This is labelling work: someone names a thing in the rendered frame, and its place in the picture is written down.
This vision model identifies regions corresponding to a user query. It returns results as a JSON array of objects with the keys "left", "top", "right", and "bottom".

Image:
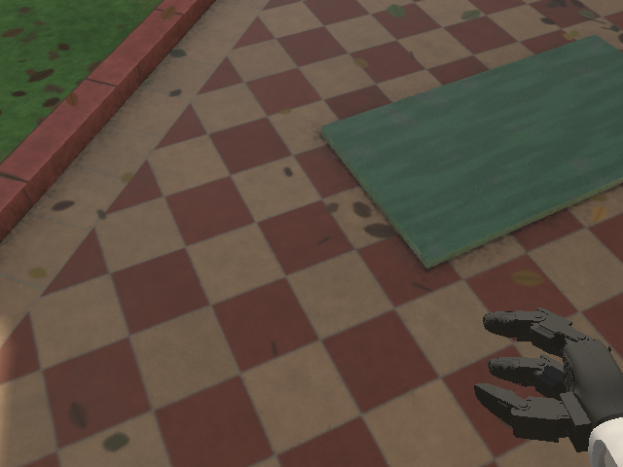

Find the robot right hand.
[{"left": 474, "top": 307, "right": 623, "bottom": 452}]

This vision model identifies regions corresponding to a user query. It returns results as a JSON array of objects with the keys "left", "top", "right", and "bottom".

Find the robot right forearm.
[{"left": 588, "top": 417, "right": 623, "bottom": 467}]

